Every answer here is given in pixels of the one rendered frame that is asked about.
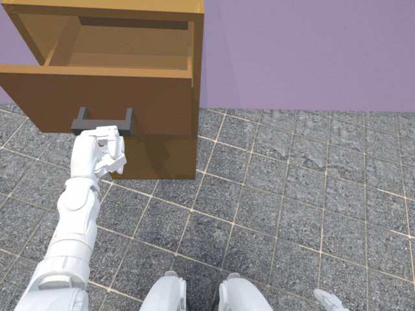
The right robot thigh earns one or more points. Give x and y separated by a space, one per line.
238 294

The cabinet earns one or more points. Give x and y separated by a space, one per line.
148 156

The robot thigh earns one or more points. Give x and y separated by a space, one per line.
167 294
238 294

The left robot thigh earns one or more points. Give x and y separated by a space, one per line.
167 294

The robot left upper arm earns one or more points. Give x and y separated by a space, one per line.
64 299

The left robot forearm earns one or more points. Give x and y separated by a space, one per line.
66 263

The robot right hand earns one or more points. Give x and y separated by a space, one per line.
329 301

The robot left hand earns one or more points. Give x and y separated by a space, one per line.
87 152

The handle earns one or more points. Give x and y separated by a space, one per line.
124 127

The drawer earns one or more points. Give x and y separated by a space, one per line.
108 65

